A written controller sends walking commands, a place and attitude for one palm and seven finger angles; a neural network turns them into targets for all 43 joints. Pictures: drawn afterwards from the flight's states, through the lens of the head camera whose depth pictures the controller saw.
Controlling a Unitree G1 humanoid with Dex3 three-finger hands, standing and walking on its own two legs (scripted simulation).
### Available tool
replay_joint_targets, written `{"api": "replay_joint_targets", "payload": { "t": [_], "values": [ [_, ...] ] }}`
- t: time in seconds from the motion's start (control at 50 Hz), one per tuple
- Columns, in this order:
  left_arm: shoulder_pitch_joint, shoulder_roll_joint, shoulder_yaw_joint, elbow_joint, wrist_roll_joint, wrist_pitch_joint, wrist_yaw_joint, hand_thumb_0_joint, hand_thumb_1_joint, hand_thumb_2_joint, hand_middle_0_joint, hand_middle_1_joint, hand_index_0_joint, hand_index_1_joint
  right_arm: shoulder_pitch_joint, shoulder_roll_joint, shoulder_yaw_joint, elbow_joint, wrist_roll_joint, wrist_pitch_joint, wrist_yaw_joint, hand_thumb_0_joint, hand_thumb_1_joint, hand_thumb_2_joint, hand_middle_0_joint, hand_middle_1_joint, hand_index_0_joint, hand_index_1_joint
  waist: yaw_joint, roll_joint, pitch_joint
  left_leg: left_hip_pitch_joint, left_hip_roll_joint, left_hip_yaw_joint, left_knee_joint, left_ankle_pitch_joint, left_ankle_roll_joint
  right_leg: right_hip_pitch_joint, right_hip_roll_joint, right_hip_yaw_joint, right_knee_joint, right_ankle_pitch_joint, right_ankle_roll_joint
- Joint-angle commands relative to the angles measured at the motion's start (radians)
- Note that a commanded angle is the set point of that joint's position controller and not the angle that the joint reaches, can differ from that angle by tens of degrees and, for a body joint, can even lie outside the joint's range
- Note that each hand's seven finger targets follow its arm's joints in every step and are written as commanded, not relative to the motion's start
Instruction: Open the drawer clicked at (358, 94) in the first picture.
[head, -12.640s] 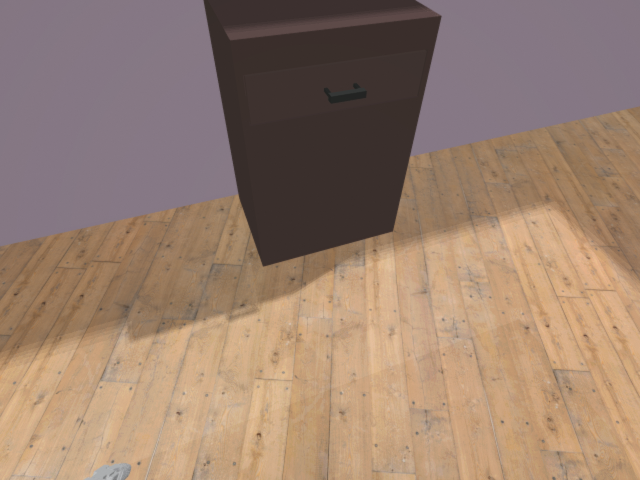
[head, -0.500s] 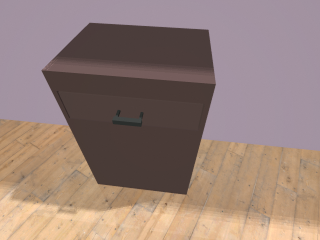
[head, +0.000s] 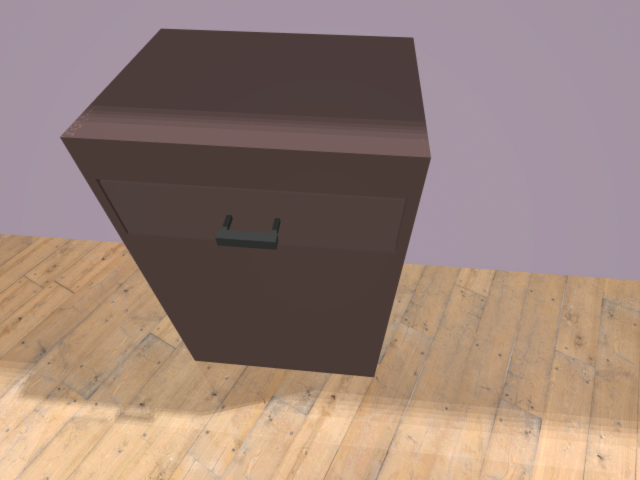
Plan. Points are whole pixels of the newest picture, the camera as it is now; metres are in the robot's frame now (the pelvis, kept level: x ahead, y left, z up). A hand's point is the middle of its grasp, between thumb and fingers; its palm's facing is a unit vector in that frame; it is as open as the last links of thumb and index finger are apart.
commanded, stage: raise the hand with hooked fingers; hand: left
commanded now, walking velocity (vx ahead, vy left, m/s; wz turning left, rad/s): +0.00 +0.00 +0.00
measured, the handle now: (249, 230) +0.53 +0.16 -0.05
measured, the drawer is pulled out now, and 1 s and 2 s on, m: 0.00 0.00 0.00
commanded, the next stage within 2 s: move the hooked fingers above the handle in 2.00 s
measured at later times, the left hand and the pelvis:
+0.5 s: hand out of the picture +0.13 +0.18 -0.08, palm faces -0.18 -0.29 -0.94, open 8.5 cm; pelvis -0.03 -0.04 -0.03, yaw -1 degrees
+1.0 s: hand (175, 406) +0.21 +0.19 -0.02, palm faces -0.12 -0.13 -0.98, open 11.5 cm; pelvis -0.02 -0.03 -0.03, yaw -4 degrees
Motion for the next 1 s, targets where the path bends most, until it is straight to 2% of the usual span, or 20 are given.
{"api": "replay_joint_targets", "payload": {
  "t": [0.0,0.06,0.08,0.1,0.12,0.14,0.16,0.18,0.22,0.26,0.3,0.38,0.46,0.52,0.58,0.64,0.7,0.8,0.88,0.98],
  "values": [
    [0.074,0.099,0.016,-0.015,0.001,-0.016,0.008,0.000,0.900,0.900,-0.200,-0.300,-0.200,-0.300,0.046,-0.097,-0.027,-0.017,-0.001,-0.018,-0.006,0.000,-0.900,-0.900,0.200,0.300,0.200,0.300,0.010,-0.029,-0.012,0.033,0.120,-0.124,-0.090,0.250,0.014,-0.011,-0.080,0.076,-0.085,0.236,-0.034],
    [0.075,0.100,0.016,-0.008,0.003,-0.016,0.009,0.000,0.900,0.900,-0.200,-0.300,-0.200,-0.300,0.040,-0.096,-0.028,-0.006,0.000,-0.019,-0.008,0.000,-0.900,-0.900,0.200,0.300,0.200,0.300,0.009,-0.017,-0.010,0.049,0.123,-0.118,-0.086,0.284,0.011,-0.011,-0.081,0.076,-0.085,0.270,-0.033],
    [0.140,0.117,0.016,0.013,0.013,-0.026,0.046,0.000,0.900,0.900,-0.200,-0.300,-0.200,-0.300,-0.049,-0.133,-0.040,-0.080,0.012,-0.016,-0.002,0.000,-0.900,-0.900,0.200,0.300,0.200,0.300,0.037,-0.126,0.059,-0.051,0.140,-0.110,0.115,0.324,-0.018,-0.053,-0.130,0.146,-0.132,0.600,-0.009],
    [-0.635,0.484,0.062,-1.480,0.182,-0.185,0.066,0.000,0.877,0.890,-0.202,-0.315,-0.202,-0.315,-0.027,-0.294,-0.063,-0.405,0.051,-0.162,-0.034,0.000,-0.900,-0.900,0.200,0.300,0.200,0.300,-0.052,0.205,-0.450,0.221,0.028,-0.114,-0.028,0.506,0.013,-0.039,-0.006,0.138,0.003,0.546,-0.055],
    [-0.164,0.381,0.058,-1.216,0.204,-0.107,0.130,0.000,0.853,0.880,-0.203,-0.330,-0.203,-0.330,-0.101,-0.201,-0.043,-0.358,0.039,-0.268,-0.072,0.000,-0.900,-0.900,0.200,0.300,0.200,0.300,0.027,0.393,-0.410,0.376,0.078,-0.145,-0.068,0.697,-0.015,-0.140,0.015,0.036,0.093,0.217,-0.059],
    [-0.097,0.277,0.028,-1.151,0.150,-0.034,0.184,0.000,0.830,0.870,-0.205,-0.345,-0.205,-0.345,-0.101,-0.188,-0.073,-0.284,0.046,-0.294,-0.079,0.000,-0.900,-0.900,0.200,0.300,0.200,0.300,0.004,0.272,-0.313,0.243,0.090,-0.141,-0.072,0.599,-0.057,-0.198,0.026,-0.002,0.111,0.049,-0.039],
    [0.184,0.054,-0.093,-0.939,0.183,0.068,0.189,0.000,0.807,0.860,-0.207,-0.360,-0.207,-0.360,-0.093,-0.144,-0.070,-0.281,0.063,-0.289,-0.083,0.000,-0.900,-0.900,0.200,0.300,0.200,0.300,-0.012,0.198,-0.198,0.154,0.099,-0.144,-0.088,0.509,-0.033,-0.247,0.029,-0.011,0.116,0.006,-0.024],
    [0.002,0.111,-0.093,-1.153,0.226,0.061,0.195,0.000,0.783,0.850,-0.208,-0.375,-0.208,-0.375,-0.147,-0.181,-0.069,-0.373,0.048,-0.289,-0.063,0.000,-0.900,-0.900,0.200,0.300,0.200,0.300,-0.002,0.129,-0.101,0.063,0.081,-0.163,-0.064,0.424,-0.030,-0.242,0.015,-0.005,0.073,0.053,-0.029],
    [0.067,0.217,-0.046,-1.117,0.420,0.048,0.242,0.000,0.737,0.830,-0.212,-0.405,-0.212,-0.405,-0.166,-0.221,-0.083,-0.430,0.011,-0.261,-0.053,0.000,-0.900,-0.900,0.200,0.300,0.200,0.300,-0.021,0.024,-0.099,-0.035,0.034,-0.140,0.041,0.281,-0.009,-0.297,0.031,0.016,0.021,0.139,-0.045],
    [0.237,0.216,-0.023,-1.019,0.579,0.062,0.271,0.000,0.690,0.810,-0.215,-0.435,-0.215,-0.435,-0.176,-0.221,-0.098,-0.499,-0.009,-0.195,-0.029,0.000,-0.900,-0.900,0.200,0.300,0.200,0.300,0.023,-0.144,-0.149,-0.109,0.018,-0.119,0.097,0.301,-0.010,-0.291,0.047,0.018,0.062,0.167,-0.046],
    [0.390,0.149,-0.064,-0.903,0.733,0.056,0.282,0.000,0.643,0.790,-0.218,-0.465,-0.218,-0.465,-0.231,-0.217,-0.114,-0.548,-0.021,-0.118,-0.003,0.000,-0.900,-0.900,0.200,0.300,0.200,0.300,0.075,-0.299,-0.083,-0.258,0.003,-0.097,0.124,0.186,-0.020,-0.333,0.055,0.038,0.096,0.126,-0.048],
    [0.400,0.233,-0.007,-1.001,0.924,-0.043,0.298,0.000,0.550,0.750,-0.225,-0.525,-0.225,-0.525,-0.313,-0.207,-0.115,-0.644,-0.019,-0.015,0.053,0.000,-0.900,-0.900,0.200,0.300,0.200,0.300,0.152,-0.212,-0.189,-0.345,-0.024,-0.064,0.179,0.143,-0.027,-0.285,0.039,0.122,0.165,0.225,-0.063],
    [0.122,0.401,0.123,-1.237,1.035,-0.107,0.394,0.000,0.457,0.710,-0.232,-0.585,-0.232,-0.585,-0.313,-0.195,-0.112,-0.699,-0.056,0.034,0.043,0.000,-0.900,-0.900,0.200,0.300,0.200,0.300,0.128,0.011,-0.326,-0.332,-0.049,-0.063,0.258,0.067,-0.010,-0.347,0.031,0.191,0.198,0.131,-0.058],
    [-0.158,0.449,0.147,-1.379,1.041,-0.161,0.473,0.000,0.387,0.680,-0.237,-0.630,-0.237,-0.630,-0.309,-0.167,-0.106,-0.690,-0.071,0.049,0.019,0.000,-0.900,-0.900,0.200,0.300,0.200,0.300,0.058,0.107,-0.412,-0.227,-0.049,-0.086,0.363,0.058,-0.001,-0.469,0.018,0.244,0.197,0.036,-0.062],
    [-0.209,0.437,0.127,-1.379,1.005,-0.203,0.504,0.000,0.317,0.650,-0.242,-0.675,-0.242,-0.675,-0.287,-0.161,-0.103,-0.672,-0.066,0.034,-0.003,0.000,-0.900,-0.900,0.200,0.300,0.200,0.300,0.008,0.071,-0.359,-0.252,-0.044,-0.105,0.437,0.002,0.002,-0.536,0.014,0.273,0.170,-0.042,-0.057],
    [-0.239,0.443,0.127,-1.321,0.999,-0.218,0.497,0.000,0.247,0.620,-0.247,-0.720,-0.247,-0.720,-0.303,-0.164,-0.095,-0.658,-0.073,0.029,-0.003,0.000,-0.900,-0.900,0.200,0.300,0.200,0.300,-0.006,0.009,-0.311,-0.324,-0.042,-0.120,0.470,-0.023,0.004,-0.546,0.013,0.290,0.159,-0.056,-0.054],
    [-0.185,0.458,0.137,-1.157,1.015,-0.147,0.452,0.000,0.177,0.590,-0.252,-0.765,-0.252,-0.765,-0.309,-0.168,-0.085,-0.647,-0.071,0.050,0.005,0.000,-0.900,-0.900,0.200,0.300,0.200,0.300,0.024,-0.046,-0.292,-0.414,-0.045,-0.107,0.425,-0.024,0.000,-0.429,0.001,0.283,0.133,0.011,-0.035],
    [0.005,0.461,0.128,-1.140,0.918,0.025,0.284,0.000,0.060,0.540,-0.260,-0.840,-0.260,-0.840,-0.318,-0.183,-0.070,-0.677,-0.016,0.086,-0.002,0.000,-0.900,-0.900,0.200,0.300,0.200,0.300,0.086,-0.110,-0.403,-0.380,-0.046,-0.097,0.275,0.074,-0.008,-0.108,-0.012,0.251,0.152,0.383,0.010],
    [0.020,0.467,0.144,-1.233,0.896,-0.031,0.217,0.000,-0.033,0.500,-0.267,-0.900,-0.267,-0.900,-0.313,-0.182,-0.060,-0.666,-0.025,0.069,-0.016,0.000,-0.900,-0.900,0.200,0.300,0.200,0.300,0.085,-0.137,-0.330,-0.360,-0.044,-0.105,0.218,0.059,-0.005,-0.090,-0.017,0.222,0.139,0.399,0.013],
    [-0.170,0.498,0.210,-1.283,0.958,-0.168,0.338,0.000,-0.150,0.450,-0.275,-0.975,-0.275,-0.975,-0.280,-0.167,-0.081,-0.649,-0.049,0.033,-0.028,0.000,-0.900,-0.900,0.200,0.300,0.200,0.300,0.072,-0.043,-0.271,-0.303,-0.058,-0.117,0.212,0.013,0.004,-0.235,0.005,0.195,0.085,0.100,-0.021]
  ]
}}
